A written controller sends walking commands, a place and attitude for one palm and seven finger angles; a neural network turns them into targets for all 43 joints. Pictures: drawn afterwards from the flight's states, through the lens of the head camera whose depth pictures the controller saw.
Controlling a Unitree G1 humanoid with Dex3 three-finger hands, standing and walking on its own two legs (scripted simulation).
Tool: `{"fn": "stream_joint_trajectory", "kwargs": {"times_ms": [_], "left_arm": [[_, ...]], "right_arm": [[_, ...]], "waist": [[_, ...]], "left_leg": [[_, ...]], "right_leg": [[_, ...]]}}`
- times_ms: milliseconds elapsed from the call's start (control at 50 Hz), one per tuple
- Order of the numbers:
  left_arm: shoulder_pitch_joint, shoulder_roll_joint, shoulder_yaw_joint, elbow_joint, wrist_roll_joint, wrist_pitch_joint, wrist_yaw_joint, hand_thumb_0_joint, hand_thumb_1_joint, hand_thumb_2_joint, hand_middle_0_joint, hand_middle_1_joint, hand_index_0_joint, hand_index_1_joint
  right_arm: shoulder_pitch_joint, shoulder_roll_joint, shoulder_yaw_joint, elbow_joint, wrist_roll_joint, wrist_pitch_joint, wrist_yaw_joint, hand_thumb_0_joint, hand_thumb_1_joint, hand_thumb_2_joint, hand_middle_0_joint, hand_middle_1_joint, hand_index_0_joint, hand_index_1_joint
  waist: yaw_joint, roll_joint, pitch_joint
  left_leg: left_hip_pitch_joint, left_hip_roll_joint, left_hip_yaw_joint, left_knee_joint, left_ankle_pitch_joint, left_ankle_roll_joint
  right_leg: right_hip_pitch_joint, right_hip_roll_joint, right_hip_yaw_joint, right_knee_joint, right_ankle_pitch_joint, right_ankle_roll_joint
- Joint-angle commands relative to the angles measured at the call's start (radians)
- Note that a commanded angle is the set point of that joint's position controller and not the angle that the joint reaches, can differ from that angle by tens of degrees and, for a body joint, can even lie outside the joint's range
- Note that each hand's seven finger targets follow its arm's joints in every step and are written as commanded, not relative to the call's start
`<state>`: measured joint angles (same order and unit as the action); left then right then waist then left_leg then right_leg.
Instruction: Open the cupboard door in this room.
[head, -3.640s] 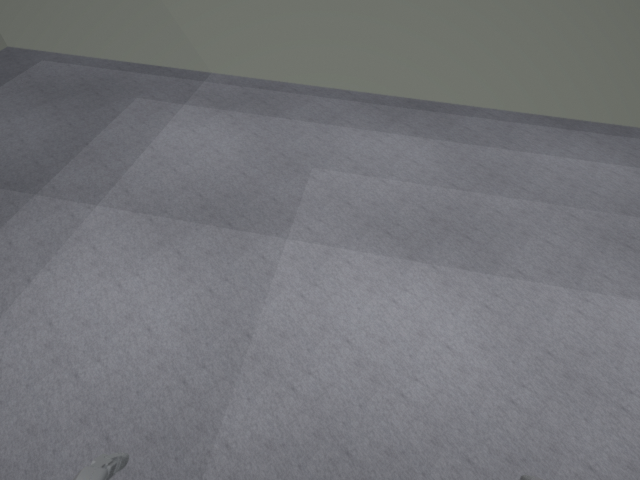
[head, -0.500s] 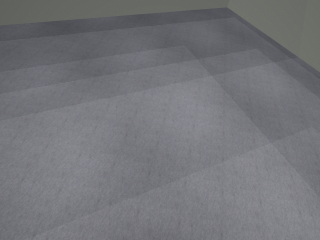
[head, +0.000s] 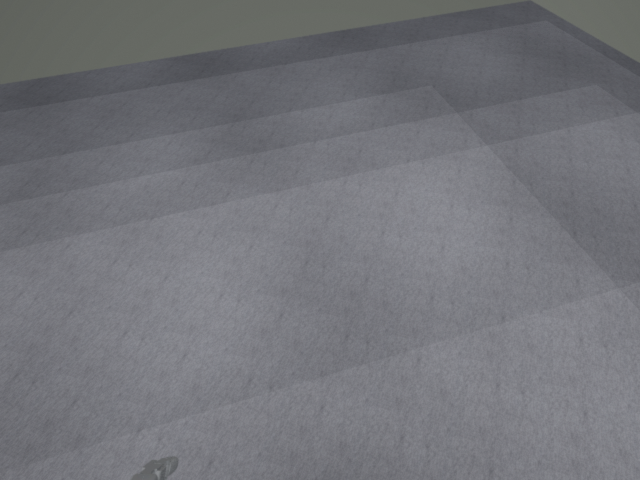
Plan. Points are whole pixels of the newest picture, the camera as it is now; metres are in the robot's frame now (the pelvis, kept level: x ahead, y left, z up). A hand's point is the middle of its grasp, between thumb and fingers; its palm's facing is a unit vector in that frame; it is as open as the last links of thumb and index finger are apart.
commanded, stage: turn or walk to find it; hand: left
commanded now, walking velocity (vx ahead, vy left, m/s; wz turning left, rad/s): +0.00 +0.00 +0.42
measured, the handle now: out of the picture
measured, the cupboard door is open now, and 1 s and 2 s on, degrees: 0 0 0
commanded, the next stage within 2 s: none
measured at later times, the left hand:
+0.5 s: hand out of the picture -0.07 +0.24 -0.19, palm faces +0.30 -0.93 -0.23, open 7.4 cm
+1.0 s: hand out of the picture -0.05 +0.23 -0.14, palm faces +0.43 -0.86 -0.27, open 7.4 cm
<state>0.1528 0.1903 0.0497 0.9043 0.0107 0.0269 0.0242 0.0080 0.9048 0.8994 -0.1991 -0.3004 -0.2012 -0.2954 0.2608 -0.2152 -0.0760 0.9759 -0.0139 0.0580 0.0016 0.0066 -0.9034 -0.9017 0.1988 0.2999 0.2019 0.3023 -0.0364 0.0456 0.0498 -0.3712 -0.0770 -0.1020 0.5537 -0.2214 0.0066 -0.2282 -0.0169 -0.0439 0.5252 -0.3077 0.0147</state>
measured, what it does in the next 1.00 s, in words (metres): steps on the spot, turning left: left foot, then right foot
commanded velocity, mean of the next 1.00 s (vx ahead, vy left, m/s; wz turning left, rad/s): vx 0.00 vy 0.00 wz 0.42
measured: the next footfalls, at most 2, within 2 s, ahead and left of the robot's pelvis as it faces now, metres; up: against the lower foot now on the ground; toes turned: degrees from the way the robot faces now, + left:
left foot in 0.44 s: -0.02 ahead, +0.15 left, +0.00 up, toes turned +18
right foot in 0.96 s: +0.02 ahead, -0.09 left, +0.00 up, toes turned +22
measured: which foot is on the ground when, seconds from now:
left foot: up 0.00-0.42, down 0.44-0.96, up 0.98-1.00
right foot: down 0.00-0.44, up 0.46-0.94, down 0.96-1.00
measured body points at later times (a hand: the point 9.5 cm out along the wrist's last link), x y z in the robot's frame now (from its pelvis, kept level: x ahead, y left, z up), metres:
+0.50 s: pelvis -0.03 +0.03 -0.01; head -0.01 +0.07 +0.44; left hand -0.08 +0.29 -0.17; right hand +0.12 -0.19 -0.13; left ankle -0.06 +0.13 -0.73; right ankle -0.02 -0.10 -0.71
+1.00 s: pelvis -0.07 +0.00 +0.00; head -0.04 -0.01 +0.45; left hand -0.07 +0.27 -0.12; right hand +0.07 -0.21 -0.16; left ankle -0.06 +0.13 -0.72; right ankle -0.02 -0.10 -0.73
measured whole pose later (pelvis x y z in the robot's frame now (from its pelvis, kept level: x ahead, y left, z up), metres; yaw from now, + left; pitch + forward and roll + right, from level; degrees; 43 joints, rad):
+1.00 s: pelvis -0.07 +0.00 +0.00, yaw +26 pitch -1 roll +0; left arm 0.15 0.19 0.04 0.89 0.01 0.02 0.02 0.01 0.90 0.90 -0.20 -0.30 -0.20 -0.30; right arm 0.25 -0.22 -0.08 0.97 -0.01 0.06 0.00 0.01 -0.90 -0.90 0.20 0.30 0.20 0.30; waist -0.03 0.05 0.06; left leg -0.40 -0.07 -0.10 0.68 -0.34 0.00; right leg -0.24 -0.03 -0.06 0.54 -0.30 0.00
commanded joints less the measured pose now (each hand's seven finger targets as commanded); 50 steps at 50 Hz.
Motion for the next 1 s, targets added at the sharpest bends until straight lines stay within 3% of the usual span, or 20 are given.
{"fn": "stream_joint_trajectory", "kwargs": {"times_ms": [0, 40, 80, 180, 280, 340, 380, 400, 420, 440, 480, 520, 580, 760, 880, 900, 920, 940, 960, 980], "left_arm": [[0.043, 0.208, 0.048, -0.077, 0.009, -0.024, 0.022, 0.0, 0.9, 0.9, -0.2, -0.3, -0.2, -0.3], [-0.033, 0.168, 0.031, -0.09, 0.004, -0.024, 0.018, 0.0, 0.9, 0.9, -0.2, -0.3, -0.2, -0.3], [-0.001, 0.143, 0.021, -0.077, 0.004, -0.037, 0.013, 0.0, 0.9, 0.9, -0.2, -0.3, -0.2, -0.3], [0.085, 0.158, 0.029, -0.043, 0.011, -0.037, 0.016, 0.0, 0.9, 0.9, -0.2, -0.3, -0.2, -0.3], [0.148, 0.206, 0.045, -0.011, 0.023, -0.03, 0.013, 0.0, 0.9, 0.9, -0.2, -0.3, -0.2, -0.3], [0.142, 0.221, 0.052, 0.003, 0.023, -0.026, 0.009, 0.0, 0.9, 0.9, -0.2, -0.3, -0.2, -0.3], [0.116, 0.22, 0.052, 0.002, 0.012, -0.019, 0.007, 0.0, 0.9, 0.9, -0.2, -0.3, -0.2, -0.3], [0.125, 0.19, 0.046, -0.009, 0.003, -0.013, 0.003, 0.0, 0.9, 0.9, -0.2, -0.3, -0.2, -0.3], [0.129, 0.12, 0.032, -0.042, -0.002, -0.008, -0.002, 0.0, 0.9, 0.9, -0.2, -0.3, -0.2, -0.3], [0.06, 0.119, 0.016, -0.063, 0.008, 0.003, 0.004, 0.0, 0.9, 0.9, -0.2, -0.3, -0.2, -0.3], [0.017, 0.126, 0.029, -0.044, 0.01, 0.015, 0.003, 0.0, 0.9, 0.9, -0.2, -0.3, -0.2, -0.3], [0.033, 0.136, 0.033, -0.021, 0.009, 0.012, -0.008, 0.0, 0.9, 0.9, -0.2, -0.3, -0.2, -0.3], [0.07, 0.13, 0.031, -0.006, 0.008, 0.009, -0.013, 0.0, 0.9, 0.9, -0.2, -0.3, -0.2, -0.3], [-0.004, 0.114, 0.026, -0.054, 0.004, 0.01, -0.005, 0.0, 0.9, 0.9, -0.2, -0.3, -0.2, -0.3], [0.092, 0.113, 0.028, -0.043, -0.004, -0.008, 0.003, 0.0, 0.9, 0.9, -0.2, -0.3, -0.2, -0.3], [0.12, 0.135, 0.033, -0.035, -0.002, -0.014, 0.007, 0.0, 0.9, 0.9, -0.2, -0.3, -0.2, -0.3], [0.141, 0.197, 0.047, -0.037, 0.011, -0.021, 0.013, 0.0, 0.9, 0.9, -0.2, -0.3, -0.2, -0.3], [0.129, 0.273, 0.061, -0.053, 0.022, -0.024, 0.015, 0.0, 0.9, 0.9, -0.2, -0.3, -0.2, -0.3], [0.094, 0.264, 0.052, -0.072, 0.011, -0.017, 0.018, 0.0, 0.9, 0.9, -0.2, -0.3, -0.2, -0.3], [0.023, 0.215, 0.049, -0.085, 0.009, -0.022, 0.021, 0.0, 0.9, 0.9, -0.2, -0.3, -0.2, -0.3]], "right_arm": [[-0.04, -0.126, -0.039, -0.099, -0.016, -0.012, 0.004, 0.0, -0.9, -0.9, 0.2, 0.3, 0.2, 0.3], [0.008, -0.109, -0.04, -0.054, -0.013, 0.003, 0.014, 0.0, -0.9, -0.9, 0.2, 0.3, 0.2, 0.3], [0.035, -0.088, -0.034, -0.033, -0.011, 0.003, 0.017, 0.0, -0.9, -0.9, 0.2, 0.3, 0.2, 0.3], [-0.032, -0.09, -0.025, -0.044, -0.01, 0.005, 0.014, 0.0, -0.9, -0.9, 0.2, 0.3, 0.2, 0.3], [-0.118, -0.065, -0.006, -0.067, 0.0, -0.009, 0.012, 0.0, -0.9, -0.9, 0.2, 0.3, 0.2, 0.3], [-0.089, -0.062, -0.001, -0.065, 0.007, -0.021, 0.009, 0.0, -0.9, -0.9, 0.2, 0.3, 0.2, 0.3], [-0.025, -0.089, -0.003, -0.05, 0.004, -0.031, 0.008, 0.0, -0.9, -0.9, 0.2, 0.3, 0.2, 0.3], [0.011, -0.146, -0.015, -0.044, 0.001, -0.041, 0.007, 0.0, -0.9, -0.9, 0.2, 0.3, 0.2, 0.3], [0.047, -0.244, -0.037, -0.045, -0.005, -0.05, 0.003, 0.0, -0.9, -0.9, 0.2, 0.3, 0.2, 0.3], [0.09, -0.278, -0.043, -0.033, -0.001, -0.04, -0.003, 0.0, -0.9, -0.9, 0.2, 0.3, 0.2, 0.3], [0.015, -0.218, -0.028, -0.038, -0.008, -0.044, -0.02, 0.0, -0.9, -0.9, 0.2, 0.3, 0.2, 0.3], [-0.07, -0.186, -0.011, -0.068, -0.008, -0.046, -0.023, 0.0, -0.9, -0.9, 0.2, 0.3, 0.2, 0.3], [-0.064, -0.183, -0.011, -0.075, -0.004, -0.055, -0.025, 0.0, -0.9, -0.9, 0.2, 0.3, 0.2, 0.3], [-0.028, -0.189, -0.025, -0.08, -0.012, -0.04, -0.016, 0.0, -0.9, -0.9, 0.2, 0.3, 0.2, 0.3], [-0.06, -0.183, -0.033, -0.092, -0.009, -0.032, -0.008, 0.0, -0.9, -0.9, 0.2, 0.3, 0.2, 0.3], [-0.062, -0.161, -0.031, -0.097, -0.003, -0.031, -0.005, 0.0, -0.9, -0.9, 0.2, 0.3, 0.2, 0.3], [-0.05, -0.11, -0.024, -0.106, 0.005, -0.029, 0.001, 0.0, -0.9, -0.9, 0.2, 0.3, 0.2, 0.3], [-0.068, -0.073, -0.019, -0.136, 0.003, -0.028, 0.001, 0.0, -0.9, -0.9, 0.2, 0.3, 0.2, 0.3], [-0.076, -0.128, -0.034, -0.128, -0.01, -0.019, 0.001, 0.0, -0.9, -0.9, 0.2, 0.3, 0.2, 0.3], [-0.056, -0.128, -0.038, -0.103, -0.015, -0.005, 0.007, 0.0, -0.9, -0.9, 0.2, 0.3, 0.2, 0.3]], "waist": [[0.04, -0.26, -0.042], [-0.008, -0.174, 0.015], [-0.006, -0.171, 0.013], [0.041, -0.209, 0.016], [0.084, -0.235, -0.016], [0.07, -0.259, -0.066], [0.027, -0.22, -0.096], [0.008, -0.072, -0.135], [-0.009, 0.231, -0.151], [-0.037, 0.202, -0.139], [-0.02, 0.193, -0.067], [0.014, 0.151, -0.022], [0.024, 0.081, -0.082], [-0.003, 0.086, -0.072], [0.048, 0.086, -0.115], [0.062, 0.041, -0.121], [0.074, -0.139, -0.13], [0.085, -0.35, -0.072], [0.078, -0.242, -0.069], [0.04, -0.256, -0.024]], "left_leg": [[-0.213, 0.051, -0.014, 0.495, -0.264, -0.029], [-0.192, 0.068, 0.024, 0.611, -0.166, -0.043], [-0.202, 0.074, 0.057, 0.65, -0.103, -0.062], [-0.209, 0.116, 0.084, 0.576, -0.135, -0.087], [-0.094, 0.115, 0.153, 0.289, -0.242, -0.08], [0.006, 0.091, 0.192, 0.115, -0.202, -0.063], [0.162, 0.093, 0.194, -0.088, -0.003, -0.048], [0.309, 0.172, 0.105, -0.163, 0.171, -0.019], [0.436, 0.43, -0.226, -0.19, 0.532, 0.095], [0.357, 0.495, -0.227, -0.194, 0.617, 0.175], [0.247, 0.411, -0.178, -0.229, 0.422, 0.175], [0.204, 0.338, -0.11, -0.228, 0.398, 0.148], [0.28, 0.306, -0.083, -0.219, 0.446, 0.145], [0.228, 0.306, -0.222, -0.243, 0.251, 0.175], [0.083, 0.236, -0.247, -0.167, 0.21, 0.125], [-0.002, 0.192, -0.221, -0.128, 0.115, 0.083], [-0.159, 0.103, -0.125, 0.02, -0.066, 0.024], [-0.268, -0.013, 0.041, 0.269, -0.298, -0.034], [-0.216, 0.032, 0.009, 0.451, -0.327, -0.028], [-0.207, 0.058, -0.016, 0.537, -0.263, -0.027]], "right_leg": [[0.028, -0.399, 0.307, -0.32, 0.031, -0.157], [-0.033, -0.299, 0.185, -0.293, 0.078, -0.112], [0.021, -0.25, 0.078, -0.251, 0.215, -0.099], [0.085, -0.301, 0.065, -0.239, 0.236, -0.134], [0.133, -0.336, 0.033, -0.152, 0.45, -0.162], [0.154, -0.331, 0.003, -0.07, 0.56, -0.137], [0.082, -0.3, -0.066, 0.027, 0.48, -0.068], [-0.032, -0.25, -0.112, 0.159, 0.33, -0.014], [-0.3, -0.123, -0.143, 0.359, -0.191, 0.059], [-0.291, -0.101, -0.054, 0.497, -0.35, 0.057], [-0.312, -0.116, 0.015, 0.587, -0.25, 0.05], [-0.299, -0.107, 0.025, 0.598, -0.142, 0.053], [-0.295, -0.088, 0.018, 0.567, -0.092, 0.069], [-0.22, -0.051, 0.031, 0.35, -0.133, 0.067], [0.057, -0.006, 0.008, -0.018, 0.029, 0.041], [0.165, -0.038, 0.029, -0.137, 0.094, 0.032], [0.276, -0.207, 0.192, -0.237, 0.003, -0.023], [0.216, -0.437, 0.425, -0.309, 0.005, -0.133], [0.07, -0.473, 0.386, -0.315, -0.002, -0.183], [-0.011, -0.399, 0.309, -0.336, -0.064, -0.16]]}}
